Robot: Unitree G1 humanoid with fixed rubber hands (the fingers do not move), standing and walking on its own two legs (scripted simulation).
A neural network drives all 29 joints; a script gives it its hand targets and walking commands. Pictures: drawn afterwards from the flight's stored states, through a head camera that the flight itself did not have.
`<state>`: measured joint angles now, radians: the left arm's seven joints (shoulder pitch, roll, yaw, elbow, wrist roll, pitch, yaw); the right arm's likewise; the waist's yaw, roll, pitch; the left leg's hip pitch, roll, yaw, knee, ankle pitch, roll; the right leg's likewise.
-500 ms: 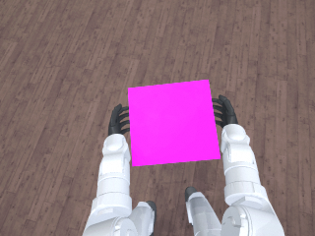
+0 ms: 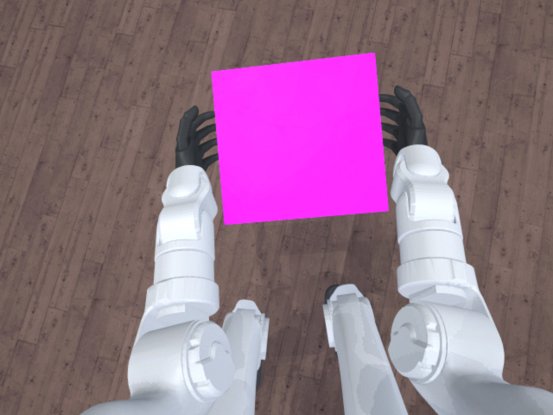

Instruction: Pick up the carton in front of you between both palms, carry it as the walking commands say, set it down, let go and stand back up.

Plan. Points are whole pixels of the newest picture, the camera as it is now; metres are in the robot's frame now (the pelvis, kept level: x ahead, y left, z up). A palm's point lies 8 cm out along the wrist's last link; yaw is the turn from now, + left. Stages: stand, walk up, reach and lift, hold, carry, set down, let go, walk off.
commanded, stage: set down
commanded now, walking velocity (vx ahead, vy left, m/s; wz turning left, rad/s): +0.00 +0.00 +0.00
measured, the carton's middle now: (298, 155) +0.49 -0.04 -0.18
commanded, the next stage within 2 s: none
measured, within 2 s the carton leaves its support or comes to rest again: rests again in 1.46 s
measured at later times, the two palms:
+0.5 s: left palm (222, 167) +0.50 +0.11 -0.24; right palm (381, 154) +0.50 -0.19 -0.24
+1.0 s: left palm (235, 170) +0.53 +0.11 -0.37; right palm (369, 157) +0.53 -0.20 -0.37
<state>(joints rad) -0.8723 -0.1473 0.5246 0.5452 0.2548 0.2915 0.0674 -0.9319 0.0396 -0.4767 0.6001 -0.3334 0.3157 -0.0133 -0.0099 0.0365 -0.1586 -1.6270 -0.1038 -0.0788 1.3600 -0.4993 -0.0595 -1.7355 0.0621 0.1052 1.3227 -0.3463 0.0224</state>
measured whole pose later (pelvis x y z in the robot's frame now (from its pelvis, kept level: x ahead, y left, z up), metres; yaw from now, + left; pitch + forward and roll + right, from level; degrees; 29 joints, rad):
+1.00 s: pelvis -0.02 +0.01 -0.20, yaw +4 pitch +43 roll +2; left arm -1.43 0.13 0.28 0.84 0.00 0.24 0.21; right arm -1.44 -0.29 -0.34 0.88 -0.07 0.27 -0.04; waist -0.08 0.03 0.30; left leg -2.17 -0.20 -0.06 2.12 -0.70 -0.09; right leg -2.27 0.04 0.08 2.07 -0.54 0.05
